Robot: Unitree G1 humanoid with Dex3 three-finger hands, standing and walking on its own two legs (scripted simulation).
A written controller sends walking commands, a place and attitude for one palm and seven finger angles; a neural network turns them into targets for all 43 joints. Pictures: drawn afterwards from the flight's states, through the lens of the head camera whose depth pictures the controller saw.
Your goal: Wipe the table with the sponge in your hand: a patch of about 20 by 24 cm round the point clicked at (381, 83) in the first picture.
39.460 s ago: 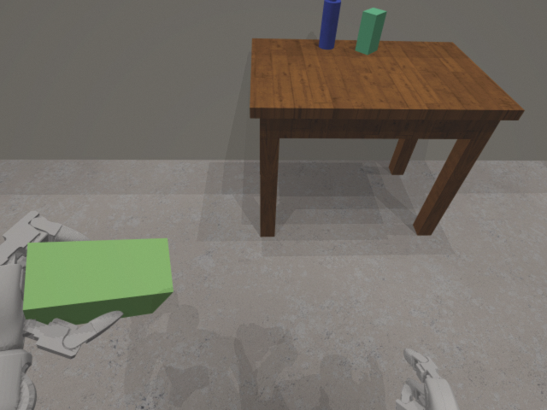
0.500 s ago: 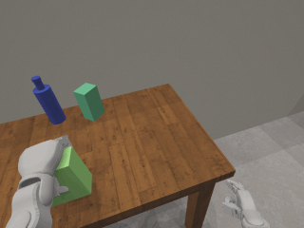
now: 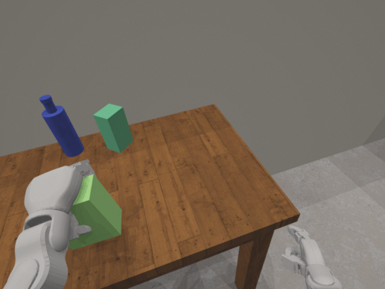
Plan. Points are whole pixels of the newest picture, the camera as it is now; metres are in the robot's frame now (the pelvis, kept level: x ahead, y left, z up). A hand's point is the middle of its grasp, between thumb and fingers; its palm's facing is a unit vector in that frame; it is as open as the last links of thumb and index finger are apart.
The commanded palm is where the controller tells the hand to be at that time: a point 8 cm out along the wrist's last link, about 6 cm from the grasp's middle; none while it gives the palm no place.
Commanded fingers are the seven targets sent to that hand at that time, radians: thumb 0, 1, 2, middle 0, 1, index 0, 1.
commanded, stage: bring the sponge back beside the body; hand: left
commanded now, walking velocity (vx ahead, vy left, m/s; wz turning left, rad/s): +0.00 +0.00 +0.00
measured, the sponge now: (88, 219) +0.21 +0.26 +0.06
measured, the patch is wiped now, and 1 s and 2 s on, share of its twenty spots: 1.00 1.00 1.00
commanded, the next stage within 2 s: step back with the hand held close in 1.56 s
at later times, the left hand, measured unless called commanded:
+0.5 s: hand (69, 205) +0.21 +0.28 +0.12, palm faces +0.13 -0.17 -0.98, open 10.5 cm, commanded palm +0.17 +0.27 +0.18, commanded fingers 0.00 0.10 1.30 -1.20 -1.60 -1.20 -1.60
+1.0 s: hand (67, 211) +0.20 +0.28 +0.11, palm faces +0.11 -0.16 -0.98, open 10.5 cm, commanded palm +0.16 +0.28 +0.18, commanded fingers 0.00 0.10 1.30 -1.20 -1.60 -1.20 -1.60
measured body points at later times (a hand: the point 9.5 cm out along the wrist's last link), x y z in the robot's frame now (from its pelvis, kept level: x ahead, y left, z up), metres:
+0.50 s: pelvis +0.00 +0.00 +0.00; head -0.03 -0.03 +0.45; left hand +0.20 +0.28 +0.17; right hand +0.25 -0.20 -0.07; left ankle +0.00 +0.09 -0.74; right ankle +0.03 -0.09 -0.74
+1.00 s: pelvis +0.00 +0.00 +0.00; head -0.03 -0.04 +0.45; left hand +0.19 +0.28 +0.17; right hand +0.25 -0.20 -0.07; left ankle +0.00 +0.09 -0.74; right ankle +0.03 -0.09 -0.74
